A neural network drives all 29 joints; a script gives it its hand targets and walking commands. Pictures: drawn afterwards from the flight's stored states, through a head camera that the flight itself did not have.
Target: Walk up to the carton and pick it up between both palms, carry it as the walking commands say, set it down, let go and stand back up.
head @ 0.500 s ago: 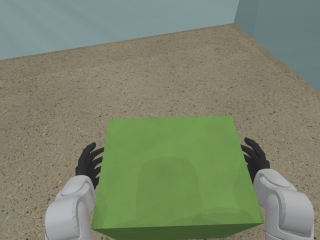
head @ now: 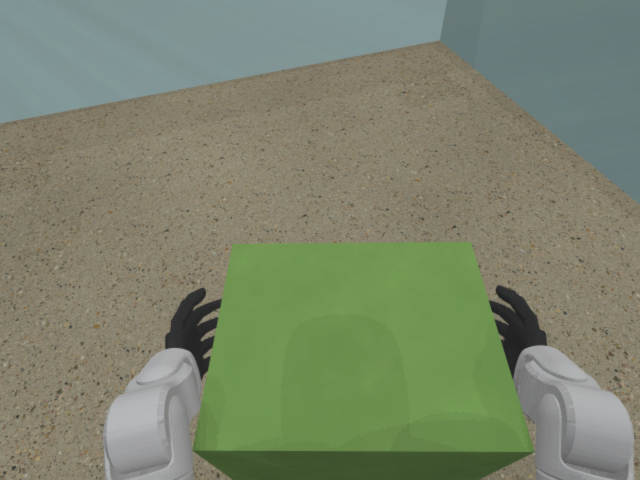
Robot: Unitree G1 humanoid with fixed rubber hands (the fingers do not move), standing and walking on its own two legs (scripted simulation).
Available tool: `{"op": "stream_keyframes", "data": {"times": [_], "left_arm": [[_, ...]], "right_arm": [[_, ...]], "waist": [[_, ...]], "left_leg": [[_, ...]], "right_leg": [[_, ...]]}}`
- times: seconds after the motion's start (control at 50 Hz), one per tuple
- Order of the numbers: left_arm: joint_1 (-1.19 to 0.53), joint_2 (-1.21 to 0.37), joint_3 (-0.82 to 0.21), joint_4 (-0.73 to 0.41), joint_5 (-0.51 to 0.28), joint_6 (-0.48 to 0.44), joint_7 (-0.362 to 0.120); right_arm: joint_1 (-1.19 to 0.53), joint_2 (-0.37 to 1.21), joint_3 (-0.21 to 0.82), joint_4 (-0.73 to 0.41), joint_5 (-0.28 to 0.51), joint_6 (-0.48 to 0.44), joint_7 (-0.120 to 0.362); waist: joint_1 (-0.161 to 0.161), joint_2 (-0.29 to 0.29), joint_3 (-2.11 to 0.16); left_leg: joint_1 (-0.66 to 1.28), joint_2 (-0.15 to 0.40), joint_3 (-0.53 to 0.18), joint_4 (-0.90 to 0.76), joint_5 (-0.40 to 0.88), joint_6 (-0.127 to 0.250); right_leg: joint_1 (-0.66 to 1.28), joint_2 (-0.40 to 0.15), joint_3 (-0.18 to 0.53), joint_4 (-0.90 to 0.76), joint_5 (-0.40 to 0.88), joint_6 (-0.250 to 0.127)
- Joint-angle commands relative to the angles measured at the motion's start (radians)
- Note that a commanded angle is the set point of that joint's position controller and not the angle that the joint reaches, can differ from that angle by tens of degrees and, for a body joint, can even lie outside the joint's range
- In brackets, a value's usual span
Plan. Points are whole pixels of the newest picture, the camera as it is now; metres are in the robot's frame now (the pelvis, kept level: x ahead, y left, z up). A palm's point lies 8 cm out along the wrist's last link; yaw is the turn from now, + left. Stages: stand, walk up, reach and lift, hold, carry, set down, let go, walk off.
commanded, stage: carry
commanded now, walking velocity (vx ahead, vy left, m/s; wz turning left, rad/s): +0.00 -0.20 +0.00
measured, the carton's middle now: (350, 375) +0.25 -0.02 -0.01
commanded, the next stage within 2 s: none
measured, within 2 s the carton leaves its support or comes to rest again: neither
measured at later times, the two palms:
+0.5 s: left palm (282, 412) +0.19 +0.05 +0.08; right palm out of the picture +0.20 -0.32 +0.07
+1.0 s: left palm out of the picture +0.00 +0.12 +0.07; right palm out of the picture +0.04 -0.25 +0.07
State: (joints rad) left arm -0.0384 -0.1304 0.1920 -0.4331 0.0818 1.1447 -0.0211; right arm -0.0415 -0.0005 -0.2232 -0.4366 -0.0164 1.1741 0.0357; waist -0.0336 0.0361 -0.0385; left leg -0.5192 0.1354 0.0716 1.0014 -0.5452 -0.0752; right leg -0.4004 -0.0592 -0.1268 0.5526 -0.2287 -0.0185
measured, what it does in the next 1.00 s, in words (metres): walks backwards: left foot, then right foot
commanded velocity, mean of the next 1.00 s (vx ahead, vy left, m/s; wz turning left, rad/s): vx -0.20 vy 0.11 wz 0.00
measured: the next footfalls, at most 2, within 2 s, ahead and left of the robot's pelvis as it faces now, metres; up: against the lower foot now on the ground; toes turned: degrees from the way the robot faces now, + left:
left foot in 0.18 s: +0.00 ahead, +0.04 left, +0.00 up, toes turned +10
right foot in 0.44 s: +0.02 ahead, -0.27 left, +0.00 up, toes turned -5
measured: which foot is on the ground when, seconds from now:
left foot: up 0.00-0.16, down 0.18-0.44, up 0.46-0.86, down 0.88-1.00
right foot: down 0.00-0.18, up 0.20-0.42, down 0.44-0.90, up 0.92-1.00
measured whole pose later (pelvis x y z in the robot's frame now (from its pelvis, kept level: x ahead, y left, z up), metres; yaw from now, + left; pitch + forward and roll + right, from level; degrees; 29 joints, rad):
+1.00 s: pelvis -0.22 -0.09 +0.00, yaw +4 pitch +3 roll +0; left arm -0.01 -0.06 0.23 -0.46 0.05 1.17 -0.03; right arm -0.04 0.10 -0.20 -0.40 -0.06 1.14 0.03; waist 0.00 -0.03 -0.03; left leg -0.34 -0.02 0.07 0.51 -0.22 0.05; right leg -0.69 -0.08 -0.01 1.08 -0.40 0.02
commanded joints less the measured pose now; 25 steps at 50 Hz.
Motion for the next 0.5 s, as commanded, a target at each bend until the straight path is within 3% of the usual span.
{"op": "stream_keyframes", "data": {"times": [0.0, 0.06, 0.1, 0.12, 0.14, 0.16, 0.18, 0.2, 0.22, 0.24, 0.28, 0.3, 0.34, 0.36, 0.38, 0.4, 0.42, 0.44, 0.46, 0.48], "left_arm": [[-0.394, -0.707, -0.756, -0.169, -0.319, 0.004, -0.158], [-0.367, -0.673, -0.760, -0.163, -0.312, 0.012, -0.159], [-0.356, -0.664, -0.778, -0.152, -0.313, 0.021, -0.161], [-0.355, -0.661, -0.787, -0.140, -0.314, 0.026, -0.161], [-0.358, -0.661, -0.792, -0.127, -0.315, 0.029, -0.161], [-0.384, -0.661, -0.801, -0.119, -0.316, 0.031, -0.160], [-0.424, -0.667, -0.817, -0.133, -0.333, 0.040, -0.172], [-0.469, -0.673, -0.835, -0.150, -0.357, 0.038, -0.176], [-0.478, -0.688, -0.839, -0.143, -0.364, 0.037, -0.182], [-0.484, -0.709, -0.838, -0.125, -0.377, 0.033, -0.188], [-0.497, -0.723, -0.842, -0.129, -0.391, 0.027, -0.186], [-0.496, -0.714, -0.845, -0.131, -0.394, 0.026, -0.180], [-0.462, -0.697, -0.837, -0.125, -0.383, 0.029, -0.171], [-0.434, -0.692, -0.824, -0.109, -0.373, 0.034, -0.169], [-0.407, -0.691, -0.809, -0.088, -0.364, 0.038, -0.170], [-0.388, -0.690, -0.796, -0.067, -0.357, 0.042, -0.173], [-0.381, -0.689, -0.784, -0.050, -0.351, 0.044, -0.180], [-0.374, -0.680, -0.774, -0.033, -0.345, 0.041, -0.187], [-0.357, -0.685, -0.757, -0.032, -0.340, 0.029, -0.193], [-0.386, -0.698, -0.764, -0.066, -0.351, 0.023, -0.194]], "right_arm": [[-0.526, 0.831, 0.883, -0.193, 0.397, -0.014, 0.199], [-0.481, 0.801, 0.865, -0.174, 0.375, -0.009, 0.187], [-0.445, 0.789, 0.845, -0.145, 0.352, -0.003, 0.184], [-0.426, 0.789, 0.835, -0.124, 0.341, 0.000, 0.183], [-0.412, 0.793, 0.830, -0.108, 0.331, 0.003, 0.185], [-0.393, 0.798, 0.823, -0.089, 0.324, 0.006, 0.188], [-0.345, 0.796, 0.806, -0.043, 0.303, -0.001, 0.190], [-0.372, 0.803, 0.805, -0.057, 0.308, -0.006, 0.190], [-0.388, 0.806, 0.800, -0.074, 0.307, -0.006, 0.188], [-0.413, 0.803, 0.793, -0.089, 0.304, -0.009, 0.188], [-0.458, 0.798, 0.789, -0.113, 0.309, -0.013, 0.186], [-0.452, 0.786, 0.786, -0.116, 0.307, -0.011, 0.184], [-0.396, 0.767, 0.789, -0.114, 0.294, -0.002, 0.182], [-0.377, 0.763, 0.791, -0.108, 0.283, 0.003, 0.179], [-0.371, 0.761, 0.795, -0.104, 0.277, 0.007, 0.177], [-0.373, 0.759, 0.803, -0.107, 0.273, 0.008, 0.176], [-0.379, 0.757, 0.815, -0.111, 0.271, 0.007, 0.173], [-0.380, 0.765, 0.815, -0.092, 0.272, 0.007, 0.173], [-0.421, 0.790, 0.829, -0.100, 0.290, 0.005, 0.175], [-0.461, 0.813, 0.853, -0.110, 0.312, -0.006, 0.180]], "waist": [[0.041, -0.225, -0.297], [0.043, -0.228, -0.315], [0.041, -0.213, -0.328], [0.032, -0.187, -0.334], [0.026, -0.153, -0.332], [0.013, -0.040, -0.313], [0.003, 0.257, -0.262], [0.006, 0.232, -0.199], [0.007, 0.145, -0.199], [0.011, 0.087, -0.195], [0.030, 0.141, -0.200], [0.026, 0.170, -0.203], [0.012, 0.206, -0.221], [0.015, 0.202, -0.240], [0.026, 0.173, -0.253], [0.031, 0.101, -0.263], [0.030, -0.046, -0.277], [0.029, -0.321, -0.282], [0.040, -0.406, -0.311], [0.039, -0.312, -0.314]], "left_leg": [[-0.011, -0.051, 0.042, 0.065, 0.036, 0.021], [0.048, -0.078, 0.051, -0.128, 0.022, 0.060], [0.135, -0.100, 0.062, -0.310, 0.071, 0.077], [0.212, -0.097, 0.070, -0.463, 0.183, 0.082], [0.322, -0.052, 0.036, -0.598, 0.291, 0.090], [0.453, 0.094, -0.137, -0.676, 0.300, 0.119], [0.502, 0.386, -0.477, -0.724, 0.483, 0.256], [0.439, 0.435, -0.462, -0.719, 0.677, 0.320], [0.419, 0.389, -0.366, -0.692, 0.694, 0.299], [0.383, 0.307, -0.243, -0.676, 0.673, 0.256], [0.313, 0.154, -0.038, -0.622, 0.733, 0.184], [0.290, 0.112, -0.001, -0.590, 0.770, 0.167], [0.318, 0.105, -0.017, -0.554, 0.869, 0.164], [0.326, 0.097, -0.017, -0.519, 0.900, 0.154], [0.314, 0.076, -0.001, -0.469, 0.899, 0.129], [0.270, 0.040, 0.014, -0.404, 0.823, 0.092], [0.118, 0.002, 0.016, -0.311, 0.524, 0.056], [-0.095, -0.081, 0.042, -0.169, 0.065, 0.009], [-0.122, -0.140, 0.009, 0.012, -0.157, 0.009], [-0.119, -0.119, -0.059, 0.105, -0.118, 0.022]], "right_leg": [[0.268, -0.162, 0.072, -0.123, 0.472, -0.153], [0.269, -0.186, 0.153, -0.149, 0.378, -0.190], [0.250, -0.183, 0.172, -0.148, 0.331, -0.192], [0.225, -0.172, 0.159, -0.139, 0.305, -0.170], [0.154, -0.149, 0.146, -0.120, 0.257, -0.125], [0.004, -0.100, 0.129, -0.018, 0.131, -0.064], [-0.251, 0.013, 0.056, 0.126, -0.181, 0.004], [-0.291, 0.020, 0.147, 0.376, -0.275, 0.018], [-0.287, 0.013, 0.205, 0.493, -0.244, 0.020], [-0.244, -0.007, 0.219, 0.513, -0.187, 0.031], [-0.136, -0.010, 0.140, 0.374, -0.108, 0.044], [-0.088, 0.020, 0.083, 0.305, -0.109, 0.045], [-0.052, 0.043, 0.003, 0.191, -0.139, 0.054], [-0.012, 0.043, -0.021, 0.105, -0.097, 0.057], [0.056, 0.037, -0.040, -0.036, 0.024, 0.060], [0.146, -0.002, -0.017, -0.156, 0.176, 0.067], [0.284, -0.137, 0.120, -0.164, 0.494, 0.059], [0.411, -0.379, 0.364, -0.084, 1.067, -0.045], [0.393, -0.427, 0.408, -0.103, 1.113, -0.147], [0.374, -0.394, 0.367, -0.107, 0.983, -0.149]]}}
